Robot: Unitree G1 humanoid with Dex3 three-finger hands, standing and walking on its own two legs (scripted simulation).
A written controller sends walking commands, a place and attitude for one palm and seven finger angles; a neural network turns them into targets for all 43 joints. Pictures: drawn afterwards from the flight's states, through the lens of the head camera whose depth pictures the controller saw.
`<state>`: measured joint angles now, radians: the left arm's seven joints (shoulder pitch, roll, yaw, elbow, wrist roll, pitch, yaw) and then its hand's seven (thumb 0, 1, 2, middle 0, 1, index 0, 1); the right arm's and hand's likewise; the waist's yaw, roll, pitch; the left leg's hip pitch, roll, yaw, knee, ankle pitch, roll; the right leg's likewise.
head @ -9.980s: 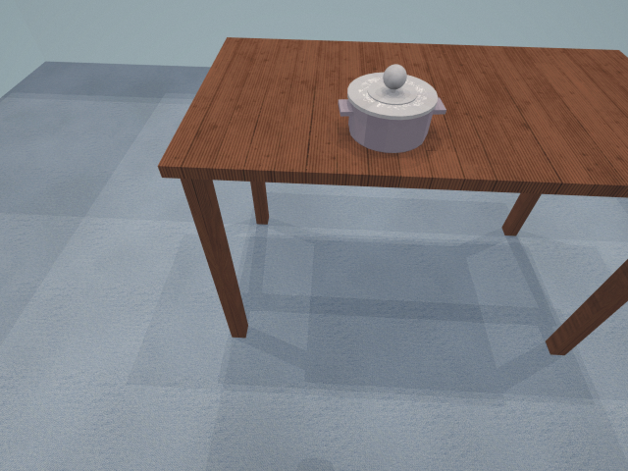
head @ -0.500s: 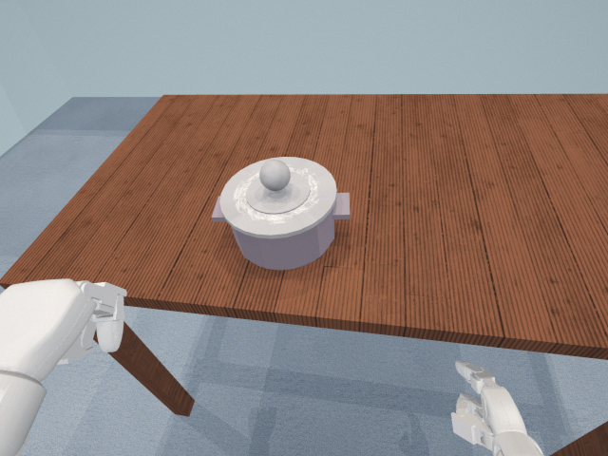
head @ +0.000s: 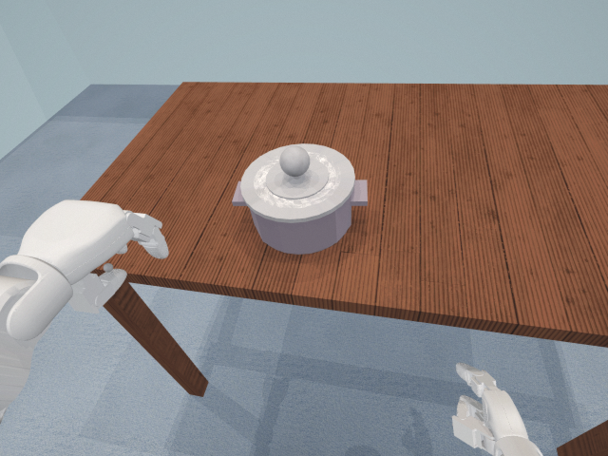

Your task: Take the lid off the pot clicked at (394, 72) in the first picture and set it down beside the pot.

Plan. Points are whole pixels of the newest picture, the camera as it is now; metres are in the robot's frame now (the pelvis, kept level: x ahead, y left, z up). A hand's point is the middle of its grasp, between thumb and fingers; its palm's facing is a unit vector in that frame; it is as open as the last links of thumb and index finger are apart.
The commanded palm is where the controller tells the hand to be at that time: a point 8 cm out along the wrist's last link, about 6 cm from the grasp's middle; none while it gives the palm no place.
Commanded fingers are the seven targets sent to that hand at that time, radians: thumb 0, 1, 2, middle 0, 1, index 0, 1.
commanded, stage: reach forward and open the fingers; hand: left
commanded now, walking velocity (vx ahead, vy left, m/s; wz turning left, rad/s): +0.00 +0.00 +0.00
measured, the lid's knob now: (294, 161) +0.51 +0.08 +0.12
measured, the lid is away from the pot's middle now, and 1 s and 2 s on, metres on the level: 0.00 0.00 0.00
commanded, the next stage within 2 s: move the open hand above the knob in 0.36 s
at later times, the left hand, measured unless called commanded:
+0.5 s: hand (99, 218) +0.30 +0.26 +0.21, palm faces -0.07 +0.03 -1.00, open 10.2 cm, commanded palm +0.27 +0.25 +0.27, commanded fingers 0.00 -0.36 1.56 -0.84 -0.08 -0.84 -0.08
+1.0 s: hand (174, 182) +0.36 +0.20 +0.21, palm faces -0.09 +0.01 -1.00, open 10.2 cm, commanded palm +0.33 +0.19 +0.27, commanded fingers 0.00 -0.36 1.56 -0.84 -0.08 -0.84 -0.08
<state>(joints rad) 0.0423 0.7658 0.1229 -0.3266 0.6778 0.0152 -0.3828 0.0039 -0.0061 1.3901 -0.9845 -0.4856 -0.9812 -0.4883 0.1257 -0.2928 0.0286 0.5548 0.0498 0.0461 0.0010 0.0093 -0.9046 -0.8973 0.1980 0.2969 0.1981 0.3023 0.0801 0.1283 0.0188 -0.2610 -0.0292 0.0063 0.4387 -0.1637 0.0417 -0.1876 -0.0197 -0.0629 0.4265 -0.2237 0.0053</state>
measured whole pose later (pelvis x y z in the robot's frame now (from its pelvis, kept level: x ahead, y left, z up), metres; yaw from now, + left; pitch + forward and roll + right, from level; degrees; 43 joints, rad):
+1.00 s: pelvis +0.00 +0.00 +0.00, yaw +0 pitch +0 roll +0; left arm -0.53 0.66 -0.13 -0.01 0.78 0.19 -0.49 0.00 -0.35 1.56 -0.86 -0.08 -0.85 -0.08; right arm 0.12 -0.29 0.04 0.55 0.07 0.08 0.03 0.01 -0.91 -0.90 0.20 0.30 0.20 0.30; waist 0.04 0.11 0.01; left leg -0.28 -0.05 0.02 0.46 -0.17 0.05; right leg -0.24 -0.04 -0.05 0.50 -0.26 0.01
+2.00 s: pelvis +0.03 +0.00 +0.00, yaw -1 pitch +3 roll +1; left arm -1.00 0.43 -0.34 0.49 0.85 0.32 -0.47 0.00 -0.35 1.56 -0.85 -0.08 -0.85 -0.08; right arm 0.17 -0.27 0.03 0.61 0.07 0.10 0.04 0.01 -0.91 -0.90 0.20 0.30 0.20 0.30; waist -0.02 0.09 -0.03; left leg -0.30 -0.05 0.03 0.44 -0.20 0.05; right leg -0.26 -0.04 -0.04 0.49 -0.29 0.00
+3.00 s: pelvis +0.03 -0.01 +0.00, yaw -1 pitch +3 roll +1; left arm -1.05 0.37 -0.38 0.58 0.86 0.34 -0.44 0.00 -0.35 1.56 -0.85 -0.08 -0.85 -0.08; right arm 0.13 -0.26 0.05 0.62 0.07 0.12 0.02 0.01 -0.91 -0.90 0.20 0.30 0.20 0.30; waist -0.02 0.09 -0.05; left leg -0.28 -0.04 0.02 0.43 -0.20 0.03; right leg -0.25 -0.03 -0.04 0.50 -0.29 -0.01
